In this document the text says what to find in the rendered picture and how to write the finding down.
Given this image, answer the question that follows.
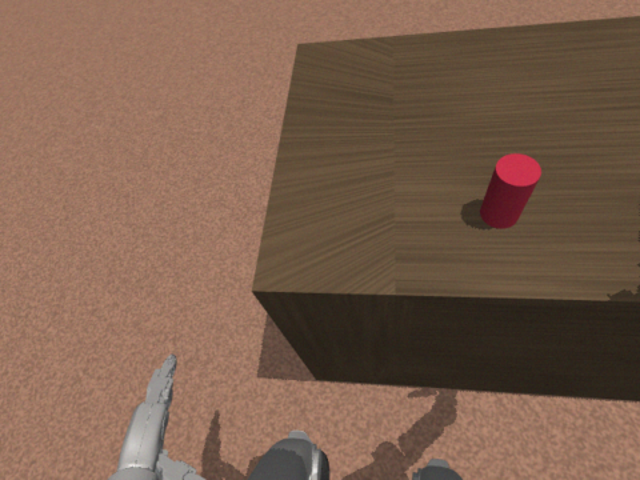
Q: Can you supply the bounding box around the can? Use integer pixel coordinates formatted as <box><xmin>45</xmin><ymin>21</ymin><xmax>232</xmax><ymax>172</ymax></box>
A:
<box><xmin>480</xmin><ymin>154</ymin><xmax>541</xmax><ymax>229</ymax></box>

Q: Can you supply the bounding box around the left robot hand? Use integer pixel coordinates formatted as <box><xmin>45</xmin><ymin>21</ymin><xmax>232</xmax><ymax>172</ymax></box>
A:
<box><xmin>117</xmin><ymin>354</ymin><xmax>206</xmax><ymax>480</ymax></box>

